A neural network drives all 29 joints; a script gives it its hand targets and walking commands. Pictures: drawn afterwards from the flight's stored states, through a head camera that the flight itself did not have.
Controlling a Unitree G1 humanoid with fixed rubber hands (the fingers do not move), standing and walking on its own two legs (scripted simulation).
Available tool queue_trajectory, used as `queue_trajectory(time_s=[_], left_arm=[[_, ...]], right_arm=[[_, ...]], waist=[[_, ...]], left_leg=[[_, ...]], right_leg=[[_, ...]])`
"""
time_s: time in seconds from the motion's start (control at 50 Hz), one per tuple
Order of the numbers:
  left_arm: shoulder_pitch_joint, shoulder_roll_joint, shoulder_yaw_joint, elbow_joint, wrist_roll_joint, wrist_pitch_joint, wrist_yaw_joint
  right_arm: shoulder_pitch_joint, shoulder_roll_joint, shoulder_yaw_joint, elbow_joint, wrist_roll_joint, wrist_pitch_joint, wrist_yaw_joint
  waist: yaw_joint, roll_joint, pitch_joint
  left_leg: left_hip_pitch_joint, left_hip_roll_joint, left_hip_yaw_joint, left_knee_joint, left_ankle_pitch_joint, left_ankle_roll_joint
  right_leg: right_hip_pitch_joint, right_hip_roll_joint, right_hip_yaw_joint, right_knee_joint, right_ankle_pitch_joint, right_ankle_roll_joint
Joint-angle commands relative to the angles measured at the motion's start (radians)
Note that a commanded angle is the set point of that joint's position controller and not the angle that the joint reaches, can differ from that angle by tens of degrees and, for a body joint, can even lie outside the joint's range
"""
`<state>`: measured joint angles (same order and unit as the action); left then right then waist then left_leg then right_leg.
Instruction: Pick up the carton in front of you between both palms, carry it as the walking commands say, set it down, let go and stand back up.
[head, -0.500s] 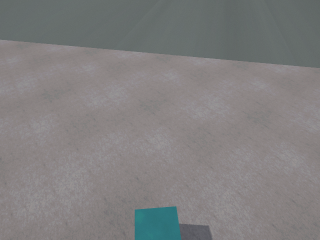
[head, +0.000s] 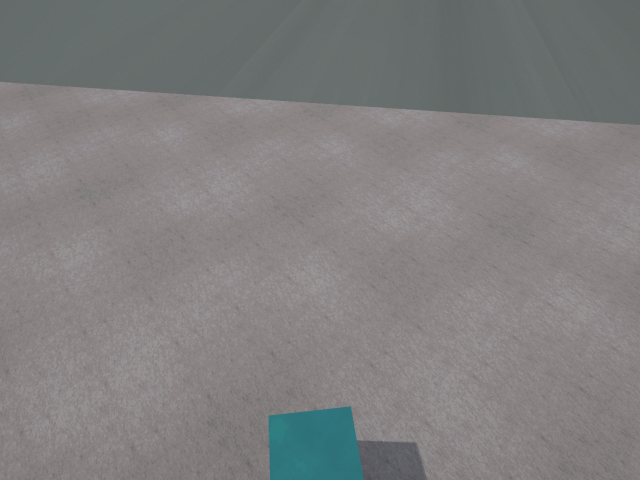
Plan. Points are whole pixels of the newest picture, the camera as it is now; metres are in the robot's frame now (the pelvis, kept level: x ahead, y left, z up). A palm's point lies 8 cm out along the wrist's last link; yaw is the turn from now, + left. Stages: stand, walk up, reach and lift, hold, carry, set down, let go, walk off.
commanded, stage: stand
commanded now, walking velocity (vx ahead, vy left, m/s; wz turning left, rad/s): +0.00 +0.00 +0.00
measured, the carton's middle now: (313, 469) +0.33 +0.01 -0.64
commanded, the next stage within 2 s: none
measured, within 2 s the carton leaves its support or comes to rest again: neither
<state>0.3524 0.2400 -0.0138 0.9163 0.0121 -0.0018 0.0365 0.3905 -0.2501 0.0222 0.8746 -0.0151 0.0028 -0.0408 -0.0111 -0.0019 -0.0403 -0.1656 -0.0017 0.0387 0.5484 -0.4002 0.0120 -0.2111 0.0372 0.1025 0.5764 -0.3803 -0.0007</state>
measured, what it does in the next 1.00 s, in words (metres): stands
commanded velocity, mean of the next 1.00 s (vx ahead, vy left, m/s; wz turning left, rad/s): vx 0.00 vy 0.00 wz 0.00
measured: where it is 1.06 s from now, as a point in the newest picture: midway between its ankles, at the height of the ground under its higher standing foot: outside the picture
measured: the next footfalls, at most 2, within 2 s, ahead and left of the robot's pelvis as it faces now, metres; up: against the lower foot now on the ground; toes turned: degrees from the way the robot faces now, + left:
none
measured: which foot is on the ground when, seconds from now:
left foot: down 0.00-1.00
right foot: down 0.00-1.00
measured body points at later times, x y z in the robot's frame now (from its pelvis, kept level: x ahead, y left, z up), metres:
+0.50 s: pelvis -0.02 +0.01 +0.01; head -0.03 +0.01 +0.46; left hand -0.05 +0.24 -0.15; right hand -0.06 -0.22 -0.15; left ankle -0.07 +0.11 -0.73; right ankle -0.05 -0.13 -0.73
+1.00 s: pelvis -0.04 +0.02 +0.01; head -0.04 +0.03 +0.46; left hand -0.08 +0.23 -0.16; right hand -0.09 -0.19 -0.15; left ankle -0.07 +0.11 -0.73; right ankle -0.05 -0.13 -0.73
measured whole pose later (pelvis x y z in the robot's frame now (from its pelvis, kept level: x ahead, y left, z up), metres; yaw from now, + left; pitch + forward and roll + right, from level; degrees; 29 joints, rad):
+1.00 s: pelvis -0.04 +0.02 +0.01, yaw -1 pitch -2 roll +0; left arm 0.35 0.14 -0.04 1.18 0.01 0.01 0.05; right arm 0.39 -0.15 0.04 1.12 -0.01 0.00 -0.05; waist -0.01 -0.01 0.01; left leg -0.14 -0.03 0.06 0.48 -0.31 0.05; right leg -0.18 0.00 0.11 0.49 -0.28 0.04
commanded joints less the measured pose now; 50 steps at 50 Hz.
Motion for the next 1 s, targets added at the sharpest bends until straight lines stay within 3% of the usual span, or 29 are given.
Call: queue_trajectory(time_s=[0.0, 0.44, 0.98], left_arm=[[0.056, 0.098, 0.017, 0.003, 0.0, -0.004, 0.003], [0.069, 0.024, -0.014, 0.187, -0.005, 0.009, 0.009], [0.079, -0.035, -0.022, 0.263, -0.006, 0.013, 0.016]], right_arm=[[0.071, -0.101, -0.017, 0.0, 0.0, -0.006, -0.003], [0.098, -0.032, 0.016, 0.173, 0.001, -0.004, -0.006], [0.089, 0.024, 0.009, 0.242, 0.001, -0.011, -0.007]], waist=[[0.001, -0.003, 0.076], [0.002, 0.001, 0.144], [0.004, 0.003, 0.155]], left_leg=[[0.011, 0.089, -0.07, -0.074, 0.373, 0.015], [0.018, 0.09, -0.074, -0.137, 0.289, 0.021], [-0.008, 0.093, -0.092, -0.178, 0.236, 0.039]], right_leg=[[-0.038, -0.088, 0.062, -0.077, 0.404, -0.033], [-0.03, -0.086, 0.054, -0.138, 0.319, -0.02], [-0.051, -0.092, 0.038, -0.151, 0.264, 0.001]])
